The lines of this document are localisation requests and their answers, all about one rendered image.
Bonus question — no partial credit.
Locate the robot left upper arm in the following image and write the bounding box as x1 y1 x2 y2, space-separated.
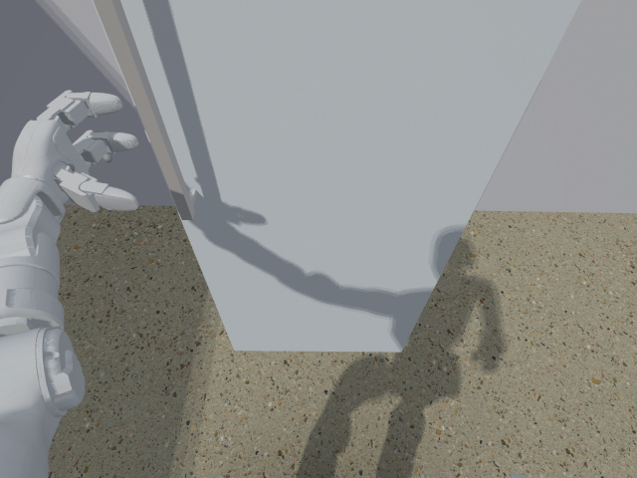
0 327 85 478

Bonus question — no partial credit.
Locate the left robot forearm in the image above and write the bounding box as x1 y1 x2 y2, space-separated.
0 177 66 338

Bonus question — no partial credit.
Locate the left robot hand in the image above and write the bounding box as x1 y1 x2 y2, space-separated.
11 90 139 212

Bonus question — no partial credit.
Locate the fridge door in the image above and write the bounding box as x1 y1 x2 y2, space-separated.
92 0 581 353

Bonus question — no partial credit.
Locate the handle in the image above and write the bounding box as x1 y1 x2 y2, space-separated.
94 0 197 220

